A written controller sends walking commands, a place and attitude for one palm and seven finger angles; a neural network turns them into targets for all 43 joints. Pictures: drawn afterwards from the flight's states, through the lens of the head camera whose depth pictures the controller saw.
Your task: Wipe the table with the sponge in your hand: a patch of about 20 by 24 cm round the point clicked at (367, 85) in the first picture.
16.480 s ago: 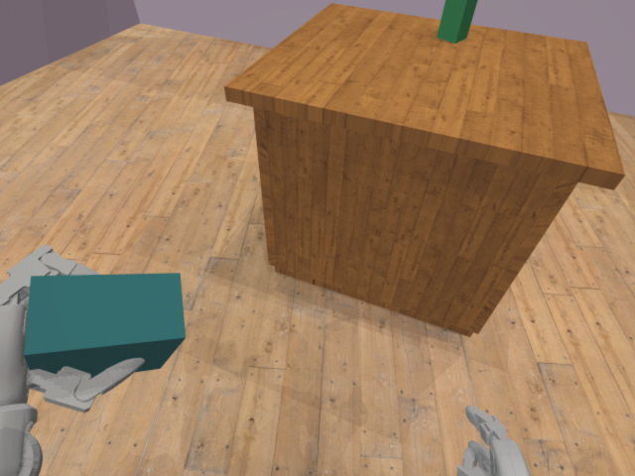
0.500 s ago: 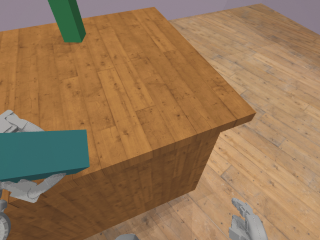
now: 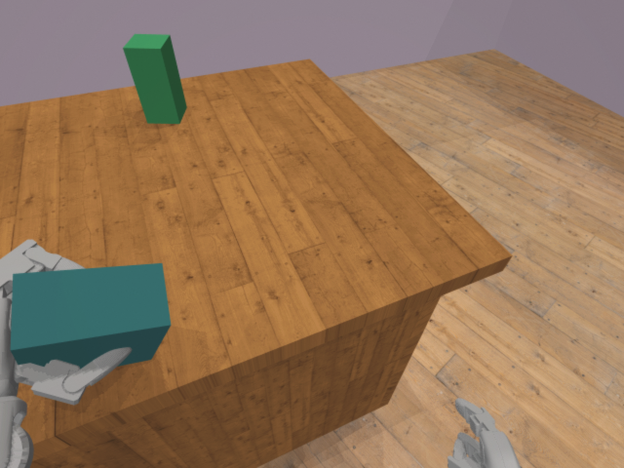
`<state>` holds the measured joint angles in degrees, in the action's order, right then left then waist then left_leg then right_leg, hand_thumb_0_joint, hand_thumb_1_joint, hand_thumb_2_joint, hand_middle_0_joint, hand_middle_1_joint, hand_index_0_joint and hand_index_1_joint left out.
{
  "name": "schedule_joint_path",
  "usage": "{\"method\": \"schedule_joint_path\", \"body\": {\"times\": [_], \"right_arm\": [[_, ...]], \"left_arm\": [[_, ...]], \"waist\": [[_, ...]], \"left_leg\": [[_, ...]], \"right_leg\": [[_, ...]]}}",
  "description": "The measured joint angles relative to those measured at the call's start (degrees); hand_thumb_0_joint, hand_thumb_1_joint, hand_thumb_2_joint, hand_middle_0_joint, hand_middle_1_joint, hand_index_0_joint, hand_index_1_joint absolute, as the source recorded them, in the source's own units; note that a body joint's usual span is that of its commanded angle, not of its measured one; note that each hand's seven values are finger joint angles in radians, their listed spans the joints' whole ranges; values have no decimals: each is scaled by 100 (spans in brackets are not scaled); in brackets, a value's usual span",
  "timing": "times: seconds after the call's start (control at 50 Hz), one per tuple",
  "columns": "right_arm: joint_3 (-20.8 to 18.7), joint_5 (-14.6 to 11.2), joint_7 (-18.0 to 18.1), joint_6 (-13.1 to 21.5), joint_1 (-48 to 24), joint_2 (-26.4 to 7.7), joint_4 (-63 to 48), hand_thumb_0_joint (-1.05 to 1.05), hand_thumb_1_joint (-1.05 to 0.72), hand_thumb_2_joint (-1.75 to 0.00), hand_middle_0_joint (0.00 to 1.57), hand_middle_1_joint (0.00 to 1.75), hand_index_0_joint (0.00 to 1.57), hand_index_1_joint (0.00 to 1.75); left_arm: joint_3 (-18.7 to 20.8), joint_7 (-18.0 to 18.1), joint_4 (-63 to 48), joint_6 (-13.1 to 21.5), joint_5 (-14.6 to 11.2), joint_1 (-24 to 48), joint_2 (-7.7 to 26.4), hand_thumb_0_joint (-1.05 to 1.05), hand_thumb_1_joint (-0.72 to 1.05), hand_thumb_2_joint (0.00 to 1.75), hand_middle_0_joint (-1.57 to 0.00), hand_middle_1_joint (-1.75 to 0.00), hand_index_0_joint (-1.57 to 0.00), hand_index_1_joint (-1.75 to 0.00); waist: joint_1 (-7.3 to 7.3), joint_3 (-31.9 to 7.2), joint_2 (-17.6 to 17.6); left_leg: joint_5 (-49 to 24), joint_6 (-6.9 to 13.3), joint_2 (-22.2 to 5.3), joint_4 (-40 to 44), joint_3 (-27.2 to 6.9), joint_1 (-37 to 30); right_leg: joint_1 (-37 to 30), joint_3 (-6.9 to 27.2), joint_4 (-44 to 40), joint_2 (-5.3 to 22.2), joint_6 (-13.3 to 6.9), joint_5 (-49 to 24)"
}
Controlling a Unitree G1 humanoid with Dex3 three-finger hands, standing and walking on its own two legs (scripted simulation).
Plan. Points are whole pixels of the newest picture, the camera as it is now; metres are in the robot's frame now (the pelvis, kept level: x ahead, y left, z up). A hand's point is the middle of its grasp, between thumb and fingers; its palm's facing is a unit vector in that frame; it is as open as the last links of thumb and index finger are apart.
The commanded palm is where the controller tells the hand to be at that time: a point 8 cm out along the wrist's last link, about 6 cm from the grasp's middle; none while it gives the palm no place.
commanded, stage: come to a stop and stand still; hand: left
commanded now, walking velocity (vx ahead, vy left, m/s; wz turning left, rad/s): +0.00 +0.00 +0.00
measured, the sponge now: (115, 321) +0.22 +0.22 +0.14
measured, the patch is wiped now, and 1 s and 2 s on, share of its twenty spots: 0.00 0.00 0.00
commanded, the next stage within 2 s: look again from close up in 0.88 s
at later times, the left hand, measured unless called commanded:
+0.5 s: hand (79, 314) +0.22 +0.25 +0.15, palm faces +0.30 -0.86 -0.42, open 10.0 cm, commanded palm +0.16 +0.29 +0.18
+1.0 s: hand (47, 305) +0.23 +0.28 +0.16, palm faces +0.36 -0.86 -0.36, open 10.0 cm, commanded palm +0.17 +0.31 +0.18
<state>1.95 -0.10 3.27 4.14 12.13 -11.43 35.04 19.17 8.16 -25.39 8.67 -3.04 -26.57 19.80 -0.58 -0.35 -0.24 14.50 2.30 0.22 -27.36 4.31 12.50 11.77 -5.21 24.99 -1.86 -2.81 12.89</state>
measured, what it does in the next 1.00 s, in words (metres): stands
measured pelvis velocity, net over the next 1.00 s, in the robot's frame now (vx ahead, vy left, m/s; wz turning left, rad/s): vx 0.00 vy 0.03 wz -0.02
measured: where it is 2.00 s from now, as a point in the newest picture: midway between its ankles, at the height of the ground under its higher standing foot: outside the picture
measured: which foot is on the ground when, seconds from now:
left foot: down 0.00-1.00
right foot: down 0.00-1.00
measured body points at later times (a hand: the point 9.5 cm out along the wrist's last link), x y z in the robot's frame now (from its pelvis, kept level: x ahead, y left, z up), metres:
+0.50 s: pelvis -0.01 +0.01 +0.00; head +0.03 +0.02 +0.45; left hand +0.20 +0.30 +0.17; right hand +0.14 -0.21 -0.09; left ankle +0.00 +0.09 -0.74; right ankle +0.01 -0.09 -0.74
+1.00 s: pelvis +0.00 +0.03 +0.00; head +0.02 +0.06 +0.45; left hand +0.20 +0.32 +0.18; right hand +0.20 -0.18 -0.06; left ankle +0.00 +0.09 -0.74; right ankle +0.01 -0.09 -0.74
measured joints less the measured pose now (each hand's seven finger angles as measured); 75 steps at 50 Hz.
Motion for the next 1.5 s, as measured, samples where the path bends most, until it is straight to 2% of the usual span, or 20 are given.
{"method": "schedule_joint_path", "body": {"times": [0.1,0.12,0.14,0.18,0.22,0.26,0.32,0.4,0.46,0.56,0.64,0.78,0.98,1.12,1.36,1.5], "right_arm": [[-50,-3,66,3,15,-63,-76,1,-91,-90,21,30,20,30],[-113,36,60,105,92,-67,-153,1,-91,-90,21,30,20,30],[-149,2,37,214,115,-77,-179,1,-91,-90,21,30,20,30],[-164,-17,-112,264,-46,-121,-138,1,-91,-90,20,30,20,30],[-164,-75,-290,241,-227,-169,-157,1,-91,-90,20,30,20,30],[-186,-143,-428,222,-289,-185,-256,1,-91,-90,21,30,20,30],[-173,-168,-457,194,-198,-151,-396,1,-91,-90,21,30,20,30],[-84,-123,-305,148,13,-23,-392,1,-91,-90,21,30,20,30],[-28,-89,-221,179,138,11,-311,1,-91,-90,21,30,20,30],[5,-62,-227,278,91,-18,-136,1,-91,-90,21,30,20,30],[-9,-59,-257,321,-49,-22,-136,1,-91,-90,21,30,20,30],[2,-69,-222,281,-252,17,-322,1,-91,-90,21,30,20,30],[44,-66,-220,249,-246,43,-379,1,-91,-90,21,30,20,30],[63,-66,-226,191,-158,70,-323,1,-90,-90,21,30,20,30],[52,-72,-187,153,-35,45,-229,1,-90,-90,21,30,20,30],[-6,-82,-122,188,-96,15,-300,1,-91,-90,21,30,20,30]], "left_arm": [[-95,23,29,-87,28,121,-27,0,-49,103,-76,-135,-76,-134],[-44,-105,63,-93,280,435,151,0,-49,103,-77,-135,-76,-134],[77,-210,253,26,382,965,457,0,-49,103,-77,-135,-76,-134],[414,-261,730,185,339,1928,864,0,-49,103,-77,-135,-76,-134],[730,-226,864,221,166,2195,916,0,-49,103,-77,-135,-76,-134],[788,-201,626,241,10,1782,709,0,-49,103,-76,-135,-76,-134],[382,-318,108,251,-1,743,354,0,-49,103,-76,-135,-76,-134],[-47,-474,-39,212,47,-43,274,0,-49,103,-76,-135,-76,-134],[-9,-433,-20,185,-16,69,271,-1,-49,103,-76,-135,-76,-134],[256,-290,32,219,36,503,234,-1,-49,103,-76,-135,-76,-134],[245,-248,-36,242,52,514,161,-1,-49,103,-76,-135,-76,-134],[8,-309,0,178,79,345,132,0,-49,103,-76,-135,-75,-134],[55,-271,-117,123,63,420,173,0,-49,103,-76,-135,-75,-134],[2,-274,-60,94,76,442,147,0,-49,103,-76,-135,-75,-134],[25,-286,-56,136,67,273,211,0,-49,103,-76,-135,-75,-134],[54,-263,-96,157,24,320,216,0,-49,103,-76,-135,-75,-134]], "waist": [[-33,17,86],[-142,75,93],[-266,180,122],[-396,440,167],[-346,560,109],[-216,548,-4],[-25,463,-115],[64,431,-3],[-19,495,96],[-121,531,108],[-109,445,106],[-89,340,173],[-183,356,222],[-178,359,169],[-89,368,109],[-151,426,146]], "left_leg": [[-131,8,31,212,-33,-105],[-127,8,1,133,-64,-17],[-112,3,-23,0,-99,123],[-115,-16,-24,-138,-78,259],[-134,5,-33,-158,25,305],[-140,45,-30,-99,165,280],[-125,90,-13,9,301,188],[-104,108,16,84,323,94],[-74,111,31,51,266,68],[-11,124,38,-21,199,37],[18,152,59,-2,219,-14],[13,203,103,70,244,-63],[-5,251,158,98,210,-103],[-58,271,211,183,231,-160],[-147,222,186,277,213,-181],[-227,177,132,291,237,-101]], "right_leg": [[-122,-29,-218,15,18,-119],[-92,-63,-236,-10,39,-143],[8,-104,-172,-26,25,-154],[198,-95,52,-10,-39,-134],[310,2,142,-10,-27,-150],[360,141,149,-7,22,-181],[333,283,95,0,84,-188],[268,311,82,20,89,-139],[217,255,106,37,85,-90],[120,192,81,47,106,-58],[73,216,57,65,144,-45],[33,245,2,102,197,-54],[-39,212,-56,154,249,-77],[-54,235,-53,203,281,-90],[-86,216,-166,175,243,-181],[25,233,-142,123,184,-244]]}}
